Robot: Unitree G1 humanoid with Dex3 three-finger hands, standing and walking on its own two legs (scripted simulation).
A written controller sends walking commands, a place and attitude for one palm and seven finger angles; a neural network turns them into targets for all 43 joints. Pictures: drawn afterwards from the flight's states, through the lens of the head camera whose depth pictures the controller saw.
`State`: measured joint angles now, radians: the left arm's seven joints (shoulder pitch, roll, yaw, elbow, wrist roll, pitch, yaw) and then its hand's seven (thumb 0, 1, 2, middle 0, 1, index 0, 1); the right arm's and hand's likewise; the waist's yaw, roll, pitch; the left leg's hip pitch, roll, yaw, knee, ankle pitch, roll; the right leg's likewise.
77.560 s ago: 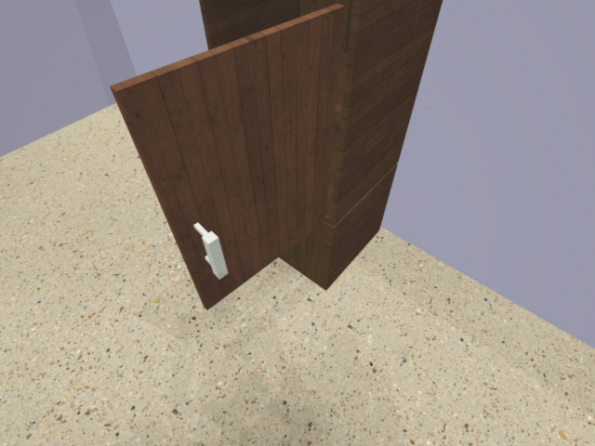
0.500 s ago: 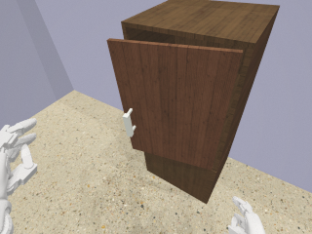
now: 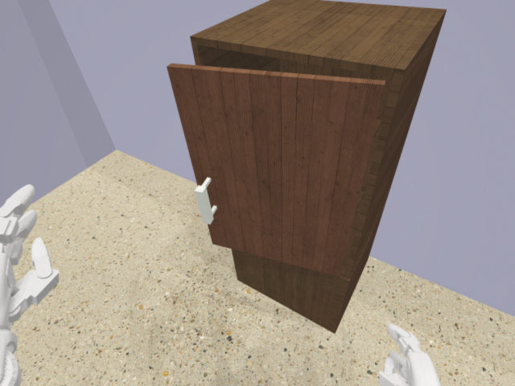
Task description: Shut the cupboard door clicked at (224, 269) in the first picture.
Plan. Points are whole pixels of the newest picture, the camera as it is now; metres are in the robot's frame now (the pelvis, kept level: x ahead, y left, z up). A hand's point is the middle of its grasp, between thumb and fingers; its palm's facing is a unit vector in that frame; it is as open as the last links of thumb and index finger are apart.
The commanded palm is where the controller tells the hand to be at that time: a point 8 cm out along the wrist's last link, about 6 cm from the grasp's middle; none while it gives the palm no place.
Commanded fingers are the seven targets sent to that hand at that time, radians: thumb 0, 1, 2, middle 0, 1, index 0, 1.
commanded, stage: step back with the hand held close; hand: left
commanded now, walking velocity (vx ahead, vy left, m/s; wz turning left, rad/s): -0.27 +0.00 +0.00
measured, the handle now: (207, 200) +0.59 +0.22 -0.11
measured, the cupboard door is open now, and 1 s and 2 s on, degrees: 13 13 13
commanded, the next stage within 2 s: stop stepping back and stand still in 1.22 s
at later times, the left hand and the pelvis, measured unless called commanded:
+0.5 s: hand (10, 299) +0.16 +0.31 +0.16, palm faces +0.40 -0.77 -0.50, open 7.4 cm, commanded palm +0.10 +0.34 +0.17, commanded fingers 0.00 0.90 0.90 -0.20 -0.30 -0.20 -0.30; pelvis -0.05 +0.04 -0.01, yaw -1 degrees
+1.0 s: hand out of the picture +0.06 +0.31 +0.16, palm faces +0.52 -0.76 -0.40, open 7.4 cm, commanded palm -0.01 +0.34 +0.17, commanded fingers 0.00 0.90 0.90 -0.20 -0.30 -0.20 -0.30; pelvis -0.13 +0.03 -0.02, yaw +4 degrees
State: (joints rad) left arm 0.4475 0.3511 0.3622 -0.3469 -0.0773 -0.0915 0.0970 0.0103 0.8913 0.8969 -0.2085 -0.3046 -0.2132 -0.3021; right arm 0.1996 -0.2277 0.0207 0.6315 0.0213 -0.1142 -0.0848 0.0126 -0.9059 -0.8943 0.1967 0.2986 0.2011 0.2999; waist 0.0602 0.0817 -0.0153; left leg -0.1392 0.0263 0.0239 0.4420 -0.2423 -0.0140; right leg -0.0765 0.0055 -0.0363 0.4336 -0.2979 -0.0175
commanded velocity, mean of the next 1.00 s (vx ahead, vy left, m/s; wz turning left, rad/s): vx -0.30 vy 0.00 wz -0.02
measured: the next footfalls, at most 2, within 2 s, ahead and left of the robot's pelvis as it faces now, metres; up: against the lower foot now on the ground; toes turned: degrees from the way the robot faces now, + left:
right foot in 1.20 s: -0.26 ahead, -0.10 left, +0.00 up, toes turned +3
left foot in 1.58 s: -0.06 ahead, +0.13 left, +0.00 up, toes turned +0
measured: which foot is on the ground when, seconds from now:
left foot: down 0.00-1.00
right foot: down 0.00-1.00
